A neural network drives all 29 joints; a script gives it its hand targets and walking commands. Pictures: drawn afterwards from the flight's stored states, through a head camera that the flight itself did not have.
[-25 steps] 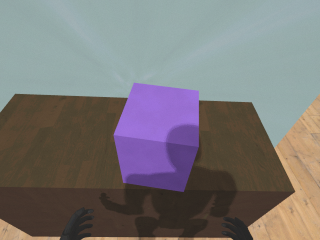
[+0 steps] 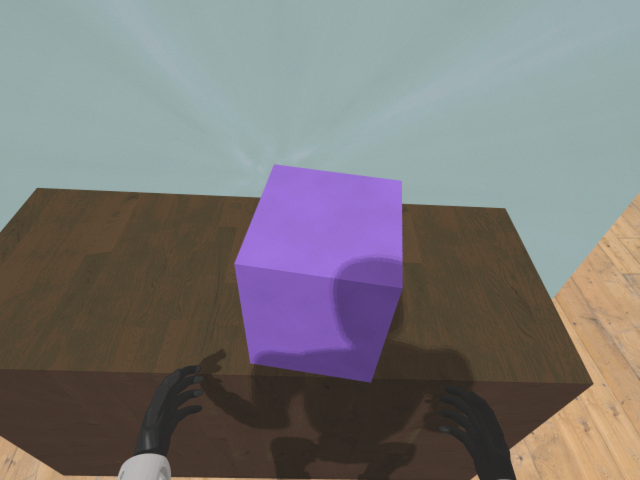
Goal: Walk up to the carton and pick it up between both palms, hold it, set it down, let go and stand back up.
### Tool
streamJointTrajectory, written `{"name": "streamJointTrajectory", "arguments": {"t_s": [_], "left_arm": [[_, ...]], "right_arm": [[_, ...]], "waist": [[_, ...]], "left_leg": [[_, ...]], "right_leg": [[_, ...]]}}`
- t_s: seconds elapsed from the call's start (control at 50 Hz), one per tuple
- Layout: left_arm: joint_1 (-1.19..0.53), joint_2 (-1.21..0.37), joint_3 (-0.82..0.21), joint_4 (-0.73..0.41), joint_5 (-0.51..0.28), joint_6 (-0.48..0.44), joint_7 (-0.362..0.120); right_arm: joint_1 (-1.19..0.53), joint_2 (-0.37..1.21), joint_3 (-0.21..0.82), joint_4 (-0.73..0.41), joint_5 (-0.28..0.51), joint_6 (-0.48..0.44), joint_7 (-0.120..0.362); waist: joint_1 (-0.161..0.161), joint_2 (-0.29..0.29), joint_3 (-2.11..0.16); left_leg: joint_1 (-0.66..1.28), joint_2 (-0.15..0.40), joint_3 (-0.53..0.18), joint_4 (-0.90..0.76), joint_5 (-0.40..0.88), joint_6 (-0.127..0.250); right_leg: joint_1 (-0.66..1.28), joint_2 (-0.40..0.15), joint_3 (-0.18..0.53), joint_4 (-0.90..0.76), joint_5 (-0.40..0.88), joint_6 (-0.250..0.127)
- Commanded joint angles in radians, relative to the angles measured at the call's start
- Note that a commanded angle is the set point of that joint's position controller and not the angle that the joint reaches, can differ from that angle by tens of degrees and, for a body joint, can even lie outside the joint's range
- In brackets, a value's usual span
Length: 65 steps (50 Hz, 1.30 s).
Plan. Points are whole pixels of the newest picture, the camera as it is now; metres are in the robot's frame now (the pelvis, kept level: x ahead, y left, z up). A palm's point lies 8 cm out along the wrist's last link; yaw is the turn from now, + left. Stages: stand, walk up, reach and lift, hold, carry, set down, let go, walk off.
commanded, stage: reach and lift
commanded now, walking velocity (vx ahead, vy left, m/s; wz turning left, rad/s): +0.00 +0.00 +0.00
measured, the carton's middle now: (323, 275) +0.44 +0.04 +0.00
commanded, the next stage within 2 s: none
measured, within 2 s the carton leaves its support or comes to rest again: neither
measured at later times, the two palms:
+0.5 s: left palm (171, 387) +0.25 +0.22 -0.02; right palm (474, 389) +0.29 -0.18 -0.02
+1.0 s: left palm (174, 299) +0.33 +0.23 +0.06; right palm (478, 314) +0.35 -0.17 +0.06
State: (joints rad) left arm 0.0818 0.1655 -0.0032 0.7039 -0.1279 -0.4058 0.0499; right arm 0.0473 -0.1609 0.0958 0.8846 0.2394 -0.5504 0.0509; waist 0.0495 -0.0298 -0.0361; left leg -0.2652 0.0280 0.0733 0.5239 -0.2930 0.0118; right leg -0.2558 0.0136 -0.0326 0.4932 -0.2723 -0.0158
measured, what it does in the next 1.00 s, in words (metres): stands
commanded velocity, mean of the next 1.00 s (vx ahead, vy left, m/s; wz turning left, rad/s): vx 0.00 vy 0.00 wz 0.00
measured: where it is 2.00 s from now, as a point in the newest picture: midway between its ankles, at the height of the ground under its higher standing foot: outside the picture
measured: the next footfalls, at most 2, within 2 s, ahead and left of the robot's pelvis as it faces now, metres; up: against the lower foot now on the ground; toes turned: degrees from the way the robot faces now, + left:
none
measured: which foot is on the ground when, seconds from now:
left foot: down 0.00-1.00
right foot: down 0.00-1.00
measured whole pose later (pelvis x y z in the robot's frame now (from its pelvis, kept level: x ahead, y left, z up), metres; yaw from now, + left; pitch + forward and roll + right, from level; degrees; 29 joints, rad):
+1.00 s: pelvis +0.00 -0.01 +0.01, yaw +0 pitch +5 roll -1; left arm -0.38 0.20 0.09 0.57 -0.16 0.06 0.04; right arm -0.40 -0.24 0.11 0.71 0.34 -0.08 -0.06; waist 0.06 -0.03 -0.07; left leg -0.28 0.03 0.06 0.40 -0.21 0.00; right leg -0.26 0.03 -0.02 0.35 -0.18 -0.02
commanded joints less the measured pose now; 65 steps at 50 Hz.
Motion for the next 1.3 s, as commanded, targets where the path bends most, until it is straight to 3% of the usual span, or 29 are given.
{"name": "streamJointTrajectory", "arguments": {"t_s": [0.0,0.2,0.42,0.6,0.82,1.04,1.28], "left_arm": [[-0.244,0.085,0.028,-0.123,-0.017,-0.085,0.016],[-0.401,0.098,0.010,-0.083,-0.060,-0.068,0.033],[-0.463,0.135,0.040,-0.127,-0.054,0.002,0.012],[-0.595,0.158,0.069,-0.209,-0.056,0.124,-0.005],[-0.744,0.166,0.107,-0.316,-0.049,0.341,-0.006],[-0.951,0.145,0.134,-0.327,-0.007,0.509,0.011],[-1.149,0.214,0.157,-0.320,-0.017,0.581,0.028]], "right_arm": [[-0.243,-0.094,-0.036,-0.136,0.006,-0.067,-0.005],[-0.403,-0.096,-0.034,-0.097,0.013,-0.019,-0.026],[-0.503,-0.106,0.010,-0.131,0.058,0.041,-0.067],[-0.614,-0.143,0.011,-0.224,0.088,0.146,-0.092],[-0.749,-0.191,-0.021,-0.368,0.106,0.348,-0.108],[-0.950,-0.223,-0.087,-0.352,0.082,0.490,-0.109],[-1.156,-0.264,-0.099,-0.307,0.108,0.563,-0.128]], "waist": [[0.009,0.034,-0.171],[0.000,0.039,-0.230],[0.003,0.029,-0.343],[-0.009,0.031,-0.380],[0.010,0.031,-0.440],[0.024,0.050,-0.435],[0.018,0.064,-0.614]], "left_leg": [[0.070,-0.015,-0.056,-0.031,0.259,-0.047],[0.035,-0.021,-0.057,-0.023,0.223,-0.044],[0.052,-0.042,-0.042,-0.014,0.382,-0.046],[0.094,-0.039,-0.037,-0.046,0.438,-0.046],[0.189,-0.024,-0.039,-0.093,0.517,-0.041],[0.227,-0.011,-0.039,-0.114,0.476,-0.042],[0.265,-0.015,-0.042,-0.066,0.645,-0.058]], "right_leg": [[-0.021,-0.001,0.069,-0.053,0.082,-0.031],[-0.019,-0.004,0.066,-0.031,0.061,-0.030],[0.070,-0.011,0.073,-0.026,0.318,-0.004],[0.107,-0.013,0.074,-0.065,0.395,0.008],[0.135,0.006,0.055,-0.137,0.403,0.008],[0.087,0.019,0.039,-0.180,0.250,-0.002],[0.105,0.038,0.020,-0.152,0.445,0.019]]}}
